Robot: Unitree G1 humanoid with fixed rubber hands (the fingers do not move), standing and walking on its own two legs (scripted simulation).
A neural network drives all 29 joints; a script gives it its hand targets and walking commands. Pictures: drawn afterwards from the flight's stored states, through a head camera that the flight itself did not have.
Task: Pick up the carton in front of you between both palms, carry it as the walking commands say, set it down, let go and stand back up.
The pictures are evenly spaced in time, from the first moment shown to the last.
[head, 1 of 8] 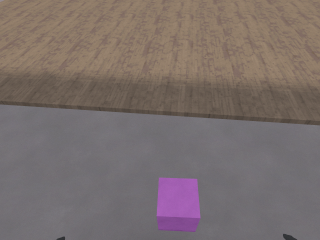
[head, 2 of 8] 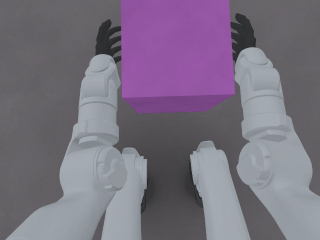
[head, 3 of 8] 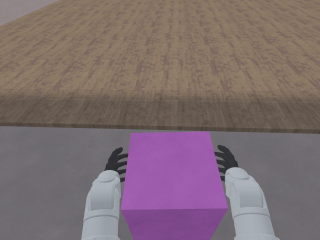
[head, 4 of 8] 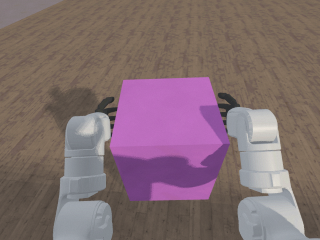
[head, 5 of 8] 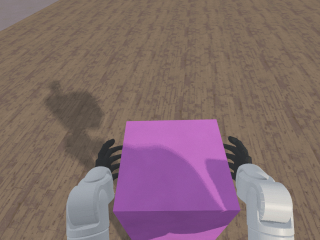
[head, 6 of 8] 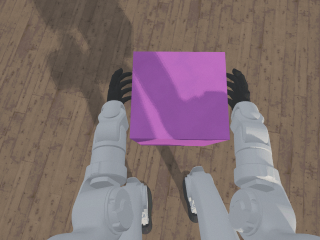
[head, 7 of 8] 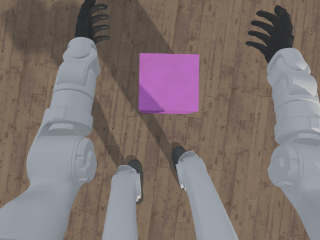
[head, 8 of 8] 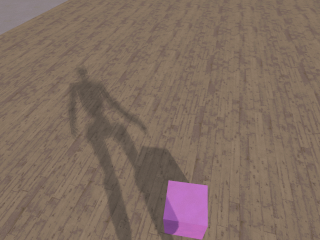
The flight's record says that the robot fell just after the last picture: no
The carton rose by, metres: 0.79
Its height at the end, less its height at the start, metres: +0.05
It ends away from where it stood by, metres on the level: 3.23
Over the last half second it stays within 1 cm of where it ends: yes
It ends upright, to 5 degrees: yes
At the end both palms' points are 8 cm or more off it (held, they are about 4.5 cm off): yes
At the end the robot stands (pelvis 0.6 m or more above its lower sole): yes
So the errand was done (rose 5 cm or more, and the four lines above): yes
